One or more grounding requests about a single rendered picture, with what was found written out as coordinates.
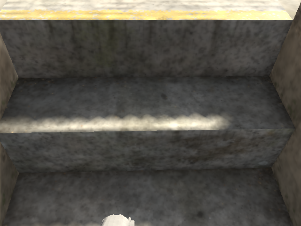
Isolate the left robot thigh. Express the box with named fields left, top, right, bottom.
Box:
left=101, top=215, right=135, bottom=226

